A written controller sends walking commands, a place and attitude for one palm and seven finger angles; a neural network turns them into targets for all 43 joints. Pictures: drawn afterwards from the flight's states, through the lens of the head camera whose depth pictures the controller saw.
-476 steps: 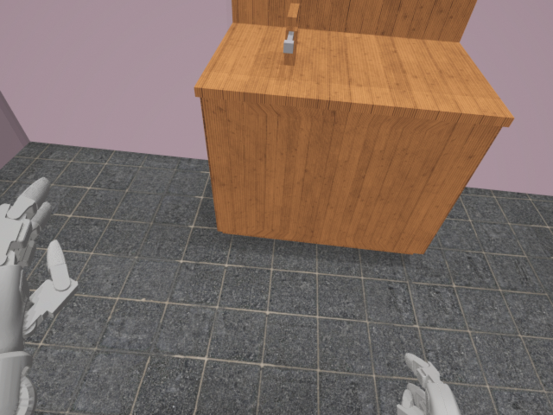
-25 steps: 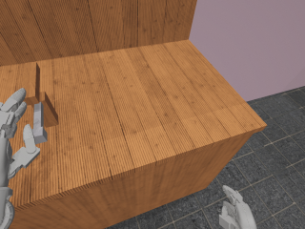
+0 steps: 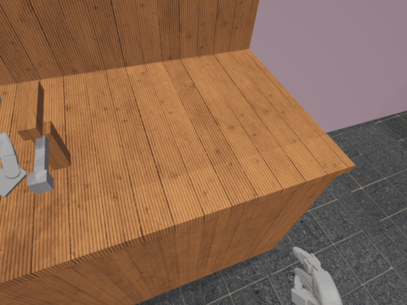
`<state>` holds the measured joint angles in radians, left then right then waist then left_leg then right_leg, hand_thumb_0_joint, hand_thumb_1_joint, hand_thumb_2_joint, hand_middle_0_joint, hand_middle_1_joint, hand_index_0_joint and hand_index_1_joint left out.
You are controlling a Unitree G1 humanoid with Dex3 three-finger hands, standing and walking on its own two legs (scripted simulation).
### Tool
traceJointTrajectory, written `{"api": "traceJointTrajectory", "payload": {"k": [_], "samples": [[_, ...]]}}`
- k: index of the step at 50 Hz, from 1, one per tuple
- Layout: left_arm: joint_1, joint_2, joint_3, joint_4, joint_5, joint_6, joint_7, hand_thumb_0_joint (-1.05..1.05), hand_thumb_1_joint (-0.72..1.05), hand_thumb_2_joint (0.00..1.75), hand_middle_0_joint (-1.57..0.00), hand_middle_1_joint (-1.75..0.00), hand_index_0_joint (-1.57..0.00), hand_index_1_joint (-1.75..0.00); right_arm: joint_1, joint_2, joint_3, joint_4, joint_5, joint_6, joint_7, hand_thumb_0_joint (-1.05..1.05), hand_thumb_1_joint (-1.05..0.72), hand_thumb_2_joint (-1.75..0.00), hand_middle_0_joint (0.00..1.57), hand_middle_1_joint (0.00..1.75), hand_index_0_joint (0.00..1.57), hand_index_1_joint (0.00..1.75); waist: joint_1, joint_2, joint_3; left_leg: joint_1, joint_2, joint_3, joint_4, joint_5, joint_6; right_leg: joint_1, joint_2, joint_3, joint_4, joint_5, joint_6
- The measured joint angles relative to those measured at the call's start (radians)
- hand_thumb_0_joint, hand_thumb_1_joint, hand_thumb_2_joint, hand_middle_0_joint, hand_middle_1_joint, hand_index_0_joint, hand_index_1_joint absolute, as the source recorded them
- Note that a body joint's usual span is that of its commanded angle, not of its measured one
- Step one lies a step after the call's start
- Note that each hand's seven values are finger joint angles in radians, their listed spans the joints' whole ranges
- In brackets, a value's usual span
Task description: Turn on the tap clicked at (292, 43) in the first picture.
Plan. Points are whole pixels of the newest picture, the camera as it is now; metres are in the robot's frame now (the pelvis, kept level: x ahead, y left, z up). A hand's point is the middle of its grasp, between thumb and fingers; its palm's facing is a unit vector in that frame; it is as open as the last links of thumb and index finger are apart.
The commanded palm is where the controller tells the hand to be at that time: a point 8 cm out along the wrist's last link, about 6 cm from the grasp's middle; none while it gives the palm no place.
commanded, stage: come to a stop and stand still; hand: left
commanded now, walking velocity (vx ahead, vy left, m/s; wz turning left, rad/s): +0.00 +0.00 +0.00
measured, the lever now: (41, 182) +0.28 +0.31 +0.10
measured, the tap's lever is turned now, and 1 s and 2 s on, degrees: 0 0 0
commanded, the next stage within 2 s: look again from close up in 0.56 s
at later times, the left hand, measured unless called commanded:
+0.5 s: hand (1, 217) +0.19 +0.28 +0.16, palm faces +0.40 -0.84 -0.36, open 7.4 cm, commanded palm +0.12 +0.31 +0.18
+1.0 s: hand (5, 227) +0.18 +0.27 +0.16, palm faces +0.38 -0.86 -0.35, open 7.4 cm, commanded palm +0.12 +0.31 +0.18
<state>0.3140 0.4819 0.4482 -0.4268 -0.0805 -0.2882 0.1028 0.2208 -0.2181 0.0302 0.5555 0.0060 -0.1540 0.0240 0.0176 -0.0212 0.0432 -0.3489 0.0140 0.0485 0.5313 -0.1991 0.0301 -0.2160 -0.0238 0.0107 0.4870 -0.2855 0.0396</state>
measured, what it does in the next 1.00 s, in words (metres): stands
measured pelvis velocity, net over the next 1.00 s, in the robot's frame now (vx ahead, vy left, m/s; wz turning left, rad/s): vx -0.04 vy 0.02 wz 0.02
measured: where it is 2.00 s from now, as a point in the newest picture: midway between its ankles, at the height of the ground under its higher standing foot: outside the picture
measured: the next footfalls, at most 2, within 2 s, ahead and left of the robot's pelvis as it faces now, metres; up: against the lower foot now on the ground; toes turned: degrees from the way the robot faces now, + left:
none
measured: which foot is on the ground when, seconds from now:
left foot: down 0.00-1.00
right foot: down 0.00-1.00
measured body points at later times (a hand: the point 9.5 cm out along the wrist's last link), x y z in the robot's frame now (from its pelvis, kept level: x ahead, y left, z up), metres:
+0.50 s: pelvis -0.03 +0.02 +0.00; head +0.02 +0.06 +0.45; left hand +0.16 +0.33 +0.18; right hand +0.19 -0.18 -0.06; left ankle +0.05 +0.10 -0.73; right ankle -0.02 -0.15 -0.73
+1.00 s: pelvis -0.04 +0.02 +0.00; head -0.02 +0.06 +0.45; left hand +0.15 +0.32 +0.18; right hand +0.15 -0.19 -0.06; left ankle +0.05 +0.10 -0.73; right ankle -0.02 -0.15 -0.73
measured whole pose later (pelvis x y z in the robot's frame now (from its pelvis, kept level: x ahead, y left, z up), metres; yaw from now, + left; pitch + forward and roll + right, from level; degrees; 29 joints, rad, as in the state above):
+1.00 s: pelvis -0.04 +0.02 +0.00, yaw +1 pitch -2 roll -3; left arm 0.42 0.37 0.34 -0.48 -0.05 -0.20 0.10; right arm 0.19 -0.19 0.04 0.57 0.01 -0.15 -0.04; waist 0.02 -0.02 0.07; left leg -0.32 0.00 0.04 0.48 -0.12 0.06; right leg -0.16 -0.04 0.00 0.40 -0.20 0.04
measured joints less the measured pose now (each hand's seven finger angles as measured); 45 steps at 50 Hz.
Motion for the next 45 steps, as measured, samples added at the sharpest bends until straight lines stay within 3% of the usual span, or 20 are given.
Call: {"api": "traceJointTrajectory", "payload": {"k": [5,15,21,26,45], "samples": [[0.108,-0.039,-0.084,-0.012,0.001,-0.024,-0.023,0.01,0.89,0.89,-0.21,-0.3,-0.21,-0.3,0.014,-0.021,-0.023,0.03,0.0,-0.009,-0.007,0.01,-0.9,-0.9,0.2,0.3,0.2,0.3,-0.006,-0.013,0.01,0.0,-0.02,-0.005,-0.004,0.002,0.011,0.004,-0.019,-0.008,0.002,-0.007,0.012],[0.072,-0.047,-0.054,-0.049,-0.003,0.005,0.0,0.02,0.89,0.89,-0.21,-0.3,-0.21,-0.3,-0.031,-0.001,-0.024,0.051,0.007,-0.019,-0.013,0.01,-0.9,-0.9,0.2,0.3,0.2,0.3,0.011,-0.029,0.065,-0.016,-0.034,-0.028,0.0,0.026,0.025,0.006,-0.029,-0.034,-0.007,0.013,0.015],[0.088,-0.065,-0.065,-0.077,0.006,-0.002,-0.002,0.01,0.89,0.89,-0.21,-0.3,-0.21,-0.3,-0.067,0.028,-0.007,0.028,0.005,-0.018,-0.019,0.01,-0.9,-0.9,0.2,0.3,0.2,0.3,0.015,-0.013,0.058,-0.019,-0.029,-0.028,-0.013,0.044,0.03,0.011,-0.024,-0.033,-0.041,0.043,0.018],[0.082,-0.082,-0.071,-0.048,0.011,0.026,-0.003,0.01,0.89,0.89,-0.21,-0.3,-0.21,-0.3,-0.079,0.039,0.003,0.012,0.005,-0.01,-0.03,0.01,-0.9,-0.9,0.2,0.3,0.21,0.3,0.019,-0.004,0.053,-0.014,-0.026,-0.024,-0.022,0.054,0.033,0.018,-0.021,-0.029,-0.061,0.062,0.018],[0.101,-0.103,-0.097,-0.059,0.031,0.083,-0.001,0.01,0.89,0.89,-0.21,-0.3,-0.21,-0.3,-0.041,0.023,0.005,0.013,0.005,0.008,-0.055,0.01,-0.9,-0.9,0.2,0.3,0.2,0.3,0.005,-0.006,0.039,0.019,-0.02,-0.011,-0.047,0.073,0.036,0.047,-0.016,-0.016,-0.089,0.086,0.006]]}}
